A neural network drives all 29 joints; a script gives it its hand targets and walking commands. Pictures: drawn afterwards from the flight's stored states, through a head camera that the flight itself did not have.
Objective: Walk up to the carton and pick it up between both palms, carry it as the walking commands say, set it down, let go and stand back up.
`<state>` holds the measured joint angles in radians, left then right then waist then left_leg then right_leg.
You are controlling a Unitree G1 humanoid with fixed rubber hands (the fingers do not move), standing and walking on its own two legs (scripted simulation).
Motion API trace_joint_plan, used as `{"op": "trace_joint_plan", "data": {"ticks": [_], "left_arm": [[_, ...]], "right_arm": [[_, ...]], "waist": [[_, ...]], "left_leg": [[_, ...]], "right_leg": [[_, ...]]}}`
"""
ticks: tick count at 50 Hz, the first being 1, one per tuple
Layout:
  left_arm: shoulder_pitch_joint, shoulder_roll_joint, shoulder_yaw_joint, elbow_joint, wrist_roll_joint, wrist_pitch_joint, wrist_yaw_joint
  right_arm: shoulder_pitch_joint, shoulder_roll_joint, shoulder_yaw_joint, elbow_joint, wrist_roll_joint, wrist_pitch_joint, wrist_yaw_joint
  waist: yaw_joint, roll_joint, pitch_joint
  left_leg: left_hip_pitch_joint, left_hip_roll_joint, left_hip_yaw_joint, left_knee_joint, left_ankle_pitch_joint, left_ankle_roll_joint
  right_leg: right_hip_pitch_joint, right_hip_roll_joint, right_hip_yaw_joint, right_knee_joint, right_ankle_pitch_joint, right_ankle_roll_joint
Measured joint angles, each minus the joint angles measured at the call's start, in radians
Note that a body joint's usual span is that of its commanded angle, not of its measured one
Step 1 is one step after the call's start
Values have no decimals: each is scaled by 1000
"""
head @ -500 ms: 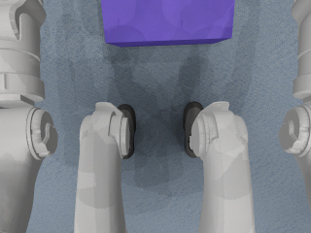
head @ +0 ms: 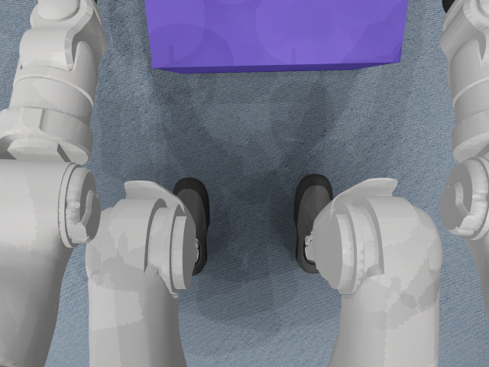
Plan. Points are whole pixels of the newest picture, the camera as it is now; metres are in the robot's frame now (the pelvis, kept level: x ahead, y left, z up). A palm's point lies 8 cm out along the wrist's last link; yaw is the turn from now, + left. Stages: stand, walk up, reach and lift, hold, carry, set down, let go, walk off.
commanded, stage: reach and lift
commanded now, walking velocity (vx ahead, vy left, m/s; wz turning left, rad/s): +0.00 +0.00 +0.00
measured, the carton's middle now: out of the picture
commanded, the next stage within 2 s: none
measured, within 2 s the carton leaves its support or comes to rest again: leaves its support in 1.88 s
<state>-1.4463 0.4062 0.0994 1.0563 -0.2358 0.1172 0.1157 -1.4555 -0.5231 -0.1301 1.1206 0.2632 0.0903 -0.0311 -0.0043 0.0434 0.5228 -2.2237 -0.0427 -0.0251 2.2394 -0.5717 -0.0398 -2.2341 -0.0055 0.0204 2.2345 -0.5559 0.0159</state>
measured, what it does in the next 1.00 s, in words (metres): stands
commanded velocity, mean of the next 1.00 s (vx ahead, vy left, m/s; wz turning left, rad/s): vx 0.00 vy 0.00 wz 0.00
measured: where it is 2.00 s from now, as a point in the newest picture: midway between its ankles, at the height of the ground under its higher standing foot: (251, 240)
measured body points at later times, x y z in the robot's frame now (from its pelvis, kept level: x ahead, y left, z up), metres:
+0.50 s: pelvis +0.00 +0.00 -0.02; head +0.38 -0.02 +0.21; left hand +0.56 +0.19 -0.21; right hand +0.54 -0.25 -0.21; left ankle +0.12 +0.12 -0.32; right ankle +0.12 -0.12 -0.32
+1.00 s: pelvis +0.00 +0.00 -0.01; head +0.38 -0.02 +0.21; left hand +0.56 +0.16 -0.21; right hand +0.55 -0.22 -0.21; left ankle +0.12 +0.12 -0.32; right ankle +0.12 -0.12 -0.32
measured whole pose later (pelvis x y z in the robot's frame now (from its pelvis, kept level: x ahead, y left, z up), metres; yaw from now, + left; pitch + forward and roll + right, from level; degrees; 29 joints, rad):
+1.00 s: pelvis +0.00 +0.00 -0.01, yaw +0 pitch +32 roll +0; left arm -1.55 0.38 -0.01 1.22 -0.34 0.03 0.14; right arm -1.55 -0.48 0.03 1.24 0.35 0.02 -0.09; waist -0.01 0.04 0.52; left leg -2.25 -0.02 -0.02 2.26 -0.57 -0.03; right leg -2.26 -0.03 0.00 2.26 -0.56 -0.01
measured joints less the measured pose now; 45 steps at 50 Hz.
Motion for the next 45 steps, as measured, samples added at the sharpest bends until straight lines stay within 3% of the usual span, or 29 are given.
{"op": "trace_joint_plan", "data": {"ticks": [7,23,36,45], "left_arm": [[-6,22,-24,76,-65,-32,-14],[-27,28,-42,101,-68,-45,-17],[-67,3,-69,127,-87,-62,-15],[-98,-30,-84,156,-76,-77,17]], "right_arm": [[3,10,31,30,2,-23,-8],[1,-13,82,43,58,-35,-4],[-66,23,122,93,54,-39,-22],[-93,44,128,118,63,-60,-44]], "waist": [[-10,11,-2],[-5,4,-2],[-6,0,-3],[-5,4,-2]], "left_leg": [[-13,6,9,47,-22,7],[-24,21,1,63,-22,4],[-27,25,-1,38,-4,0],[-29,26,3,24,2,8]], "right_leg": [[-10,-19,-2,53,-31,-10],[-26,-28,-20,66,-25,-30],[-31,-30,-25,43,-7,-39],[-29,-30,-22,27,-3,-31]]}}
